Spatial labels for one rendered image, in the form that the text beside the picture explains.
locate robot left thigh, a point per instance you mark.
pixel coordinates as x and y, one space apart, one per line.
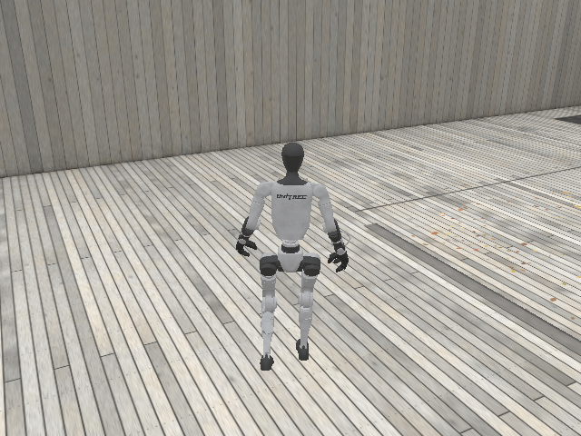
268 272

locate right robot upper arm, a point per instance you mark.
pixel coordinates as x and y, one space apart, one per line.
320 192

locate right robot forearm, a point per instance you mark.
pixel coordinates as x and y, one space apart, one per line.
337 241

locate left robot upper arm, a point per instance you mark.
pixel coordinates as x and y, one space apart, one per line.
257 204

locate robot right hand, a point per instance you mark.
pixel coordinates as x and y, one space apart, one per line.
340 258

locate robot left hand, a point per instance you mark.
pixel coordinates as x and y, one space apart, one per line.
240 249

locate left robot forearm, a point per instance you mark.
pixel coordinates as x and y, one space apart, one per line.
245 233

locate humanoid robot head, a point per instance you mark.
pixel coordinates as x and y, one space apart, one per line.
292 157

